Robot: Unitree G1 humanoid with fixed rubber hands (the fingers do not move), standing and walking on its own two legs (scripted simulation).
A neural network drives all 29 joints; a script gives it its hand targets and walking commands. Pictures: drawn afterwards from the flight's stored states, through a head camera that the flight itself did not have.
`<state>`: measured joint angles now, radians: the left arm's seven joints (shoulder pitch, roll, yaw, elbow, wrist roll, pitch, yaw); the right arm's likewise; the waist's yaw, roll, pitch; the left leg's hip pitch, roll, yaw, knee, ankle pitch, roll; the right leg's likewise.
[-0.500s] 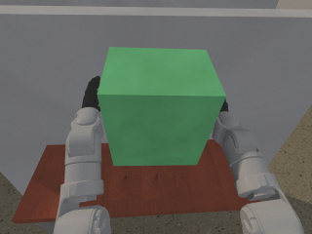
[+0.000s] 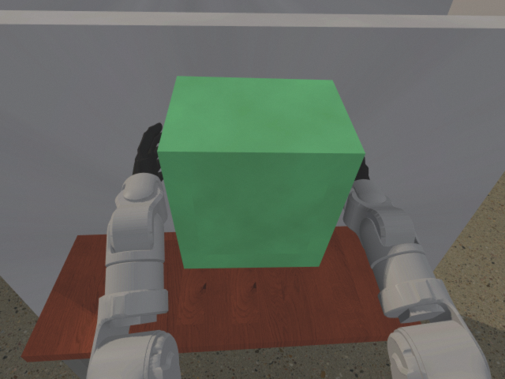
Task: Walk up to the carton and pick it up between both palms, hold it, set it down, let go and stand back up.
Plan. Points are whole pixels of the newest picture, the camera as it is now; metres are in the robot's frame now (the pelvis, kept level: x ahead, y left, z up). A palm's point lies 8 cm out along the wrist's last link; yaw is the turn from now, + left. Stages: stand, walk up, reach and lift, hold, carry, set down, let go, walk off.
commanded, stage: hold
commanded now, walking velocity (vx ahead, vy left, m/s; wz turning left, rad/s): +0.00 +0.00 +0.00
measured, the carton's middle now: (254, 179) +0.37 +0.01 +0.17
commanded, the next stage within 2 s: set down in 0.54 s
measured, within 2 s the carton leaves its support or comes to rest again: neither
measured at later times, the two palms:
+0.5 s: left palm (149, 175) +0.37 +0.16 +0.19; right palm (354, 183) +0.36 -0.15 +0.17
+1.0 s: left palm (151, 187) +0.36 +0.16 +0.16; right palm (349, 204) +0.35 -0.15 +0.13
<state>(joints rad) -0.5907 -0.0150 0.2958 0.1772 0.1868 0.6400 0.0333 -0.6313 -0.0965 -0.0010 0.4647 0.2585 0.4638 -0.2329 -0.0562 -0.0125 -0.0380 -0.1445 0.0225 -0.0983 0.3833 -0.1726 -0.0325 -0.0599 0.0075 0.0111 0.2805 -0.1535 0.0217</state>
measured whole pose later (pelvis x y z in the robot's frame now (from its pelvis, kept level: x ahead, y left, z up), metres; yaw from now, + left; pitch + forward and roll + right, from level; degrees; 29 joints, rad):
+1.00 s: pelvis +0.00 +0.00 +0.00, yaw +1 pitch -7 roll -1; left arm -0.60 -0.06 0.35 0.35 0.30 0.38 -0.04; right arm -0.54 0.01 -0.13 0.65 0.03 0.10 -0.16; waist -0.03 -0.06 0.02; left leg -0.06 0.01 -0.10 0.35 -0.16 -0.03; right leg 0.01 -0.01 0.00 0.28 -0.16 0.02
